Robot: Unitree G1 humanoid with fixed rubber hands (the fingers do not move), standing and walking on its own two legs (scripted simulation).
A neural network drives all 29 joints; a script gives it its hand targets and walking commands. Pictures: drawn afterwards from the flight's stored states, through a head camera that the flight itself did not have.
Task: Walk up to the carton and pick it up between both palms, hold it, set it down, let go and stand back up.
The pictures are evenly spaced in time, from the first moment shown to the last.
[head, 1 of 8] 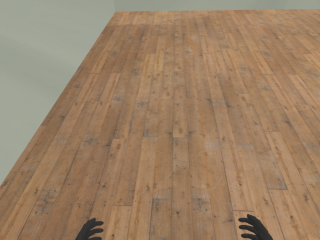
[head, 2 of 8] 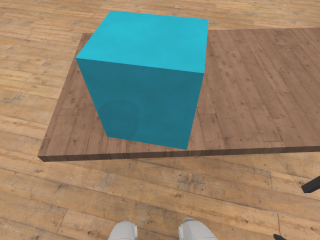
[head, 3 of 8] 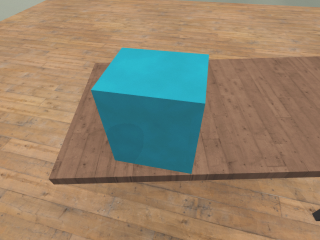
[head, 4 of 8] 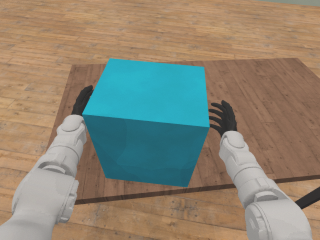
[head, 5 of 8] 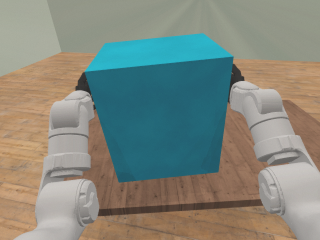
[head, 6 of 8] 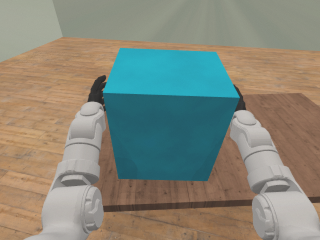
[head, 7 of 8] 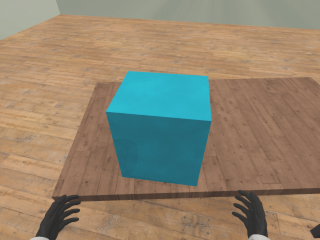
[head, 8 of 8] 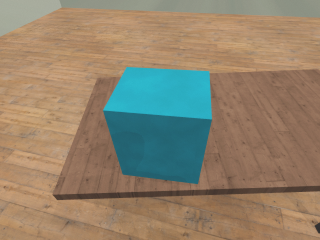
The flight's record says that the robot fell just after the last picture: no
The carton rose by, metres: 0.23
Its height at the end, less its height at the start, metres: +0.00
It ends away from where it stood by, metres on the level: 0.02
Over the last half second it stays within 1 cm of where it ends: yes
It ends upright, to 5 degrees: yes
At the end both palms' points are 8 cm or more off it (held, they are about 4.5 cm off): yes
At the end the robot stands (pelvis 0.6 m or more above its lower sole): yes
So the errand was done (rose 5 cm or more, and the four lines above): yes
